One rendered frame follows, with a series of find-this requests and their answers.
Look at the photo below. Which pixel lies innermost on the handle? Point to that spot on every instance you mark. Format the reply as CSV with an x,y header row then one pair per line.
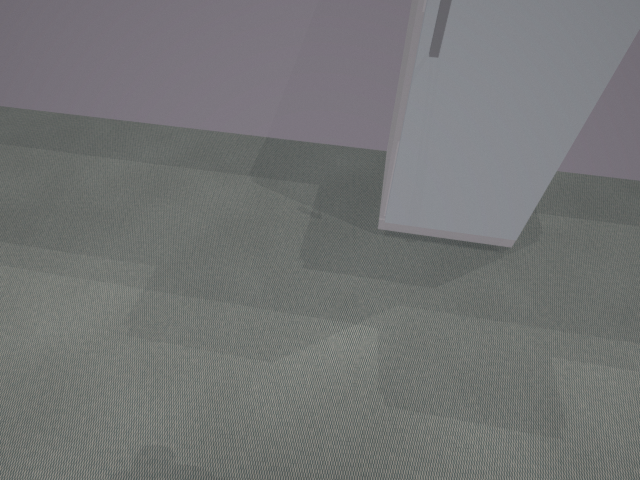
x,y
439,29

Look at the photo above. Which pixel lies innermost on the fridge door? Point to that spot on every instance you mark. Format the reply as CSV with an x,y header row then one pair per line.
x,y
489,122

